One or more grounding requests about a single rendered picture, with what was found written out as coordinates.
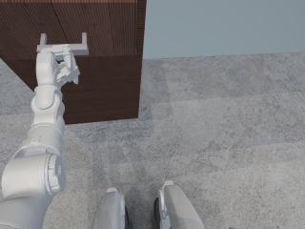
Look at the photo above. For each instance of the robot left forearm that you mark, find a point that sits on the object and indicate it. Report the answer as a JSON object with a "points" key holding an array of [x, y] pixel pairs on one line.
{"points": [[47, 128]]}

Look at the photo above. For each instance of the cabinet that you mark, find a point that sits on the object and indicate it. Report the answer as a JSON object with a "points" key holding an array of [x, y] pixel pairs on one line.
{"points": [[108, 86]]}

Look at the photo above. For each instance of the drawer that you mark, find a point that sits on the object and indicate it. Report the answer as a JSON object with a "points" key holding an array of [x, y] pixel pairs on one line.
{"points": [[110, 25]]}

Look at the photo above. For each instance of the left robot upper arm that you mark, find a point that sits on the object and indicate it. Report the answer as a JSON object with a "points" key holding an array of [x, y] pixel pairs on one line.
{"points": [[30, 183]]}

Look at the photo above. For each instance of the left robot hand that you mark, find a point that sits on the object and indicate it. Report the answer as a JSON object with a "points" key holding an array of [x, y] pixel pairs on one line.
{"points": [[49, 72]]}

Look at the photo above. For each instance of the handle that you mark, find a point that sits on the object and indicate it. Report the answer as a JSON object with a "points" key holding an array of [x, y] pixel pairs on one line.
{"points": [[76, 49]]}

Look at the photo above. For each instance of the left robot thigh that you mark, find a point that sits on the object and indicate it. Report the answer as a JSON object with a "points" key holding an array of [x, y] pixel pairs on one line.
{"points": [[109, 211]]}

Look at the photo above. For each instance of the robot right shin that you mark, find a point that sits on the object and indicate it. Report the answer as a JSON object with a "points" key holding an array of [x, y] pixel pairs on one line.
{"points": [[164, 217]]}

